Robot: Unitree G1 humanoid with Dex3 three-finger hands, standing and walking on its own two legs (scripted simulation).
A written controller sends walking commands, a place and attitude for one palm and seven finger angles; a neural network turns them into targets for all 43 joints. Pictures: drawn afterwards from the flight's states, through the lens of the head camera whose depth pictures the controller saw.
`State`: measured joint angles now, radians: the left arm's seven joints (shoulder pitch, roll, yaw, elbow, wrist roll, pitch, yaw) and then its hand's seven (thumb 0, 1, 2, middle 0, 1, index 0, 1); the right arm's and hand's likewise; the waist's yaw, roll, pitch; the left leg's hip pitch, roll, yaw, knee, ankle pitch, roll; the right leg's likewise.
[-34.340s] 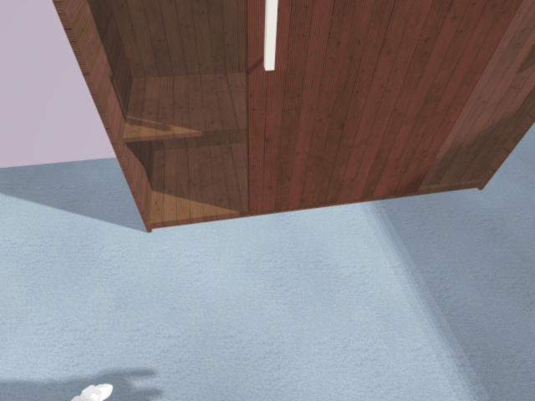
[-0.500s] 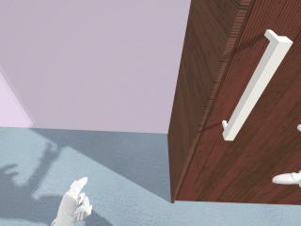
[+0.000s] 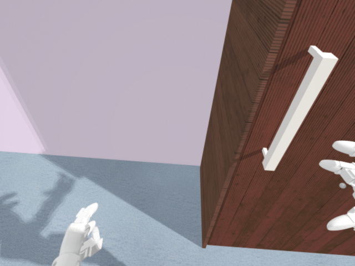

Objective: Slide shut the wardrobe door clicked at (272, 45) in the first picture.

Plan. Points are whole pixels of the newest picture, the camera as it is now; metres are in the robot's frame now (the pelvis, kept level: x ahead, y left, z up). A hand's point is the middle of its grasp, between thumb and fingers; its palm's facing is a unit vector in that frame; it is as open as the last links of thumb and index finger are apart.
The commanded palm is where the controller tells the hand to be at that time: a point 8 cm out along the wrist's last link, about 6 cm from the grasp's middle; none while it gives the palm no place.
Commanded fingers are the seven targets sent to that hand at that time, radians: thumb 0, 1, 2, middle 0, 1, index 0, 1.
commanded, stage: draw the hand back to the body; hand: right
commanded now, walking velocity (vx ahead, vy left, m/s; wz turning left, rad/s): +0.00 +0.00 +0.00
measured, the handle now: (287, 116) +0.40 -0.26 +0.18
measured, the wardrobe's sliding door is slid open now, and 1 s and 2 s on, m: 0.00 0.00 0.00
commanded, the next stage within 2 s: step back with the hand held close in 1.12 s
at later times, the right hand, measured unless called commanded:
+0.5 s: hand (339, 189) +0.22 -0.28 +0.16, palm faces +0.51 +0.80 -0.33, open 11.2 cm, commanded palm +0.16 -0.31 +0.18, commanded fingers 0.00 -0.50 -0.71 0.21 0.53 0.21 0.53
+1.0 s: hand (331, 196) +0.20 -0.26 +0.16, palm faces +0.49 +0.80 -0.35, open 7.5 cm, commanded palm +0.15 -0.29 +0.17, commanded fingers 0.00 -0.90 -0.90 0.20 0.30 0.20 0.30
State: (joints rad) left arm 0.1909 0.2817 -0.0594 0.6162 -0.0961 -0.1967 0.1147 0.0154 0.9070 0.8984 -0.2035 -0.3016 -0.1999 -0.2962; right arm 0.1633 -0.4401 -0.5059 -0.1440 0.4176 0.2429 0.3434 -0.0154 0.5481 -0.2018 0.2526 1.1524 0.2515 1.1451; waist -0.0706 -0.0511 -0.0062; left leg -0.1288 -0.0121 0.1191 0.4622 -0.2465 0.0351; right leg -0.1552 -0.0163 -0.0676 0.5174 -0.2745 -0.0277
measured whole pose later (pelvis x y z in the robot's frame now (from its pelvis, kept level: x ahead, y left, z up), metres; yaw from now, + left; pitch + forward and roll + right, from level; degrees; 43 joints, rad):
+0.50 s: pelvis +0.01 -0.01 +0.01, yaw +1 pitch -6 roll +1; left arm 0.22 0.22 -0.01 0.70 0.00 -0.16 0.07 0.02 0.91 0.90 -0.21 -0.30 -0.20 -0.30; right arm 0.38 -0.32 -0.35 -0.30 0.08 -0.11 -0.15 -0.01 -0.15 -0.54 0.23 0.74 0.23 0.73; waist -0.07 -0.05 0.06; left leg -0.05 -0.01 0.09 0.35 -0.20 0.02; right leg -0.07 0.00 -0.09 0.39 -0.23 -0.04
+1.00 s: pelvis +0.01 +0.00 +0.01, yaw +1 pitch -6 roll +1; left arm 0.19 0.22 0.00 0.65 0.00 -0.13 0.07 0.01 0.91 0.90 -0.20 -0.30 -0.20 -0.30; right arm 0.45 -0.31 -0.32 -0.35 0.08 -0.10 -0.14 0.01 -0.86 -0.88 0.21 0.33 0.21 0.32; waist -0.08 -0.06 0.04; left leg -0.05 -0.02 0.10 0.35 -0.20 0.04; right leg -0.07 -0.01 -0.08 0.40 -0.24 -0.02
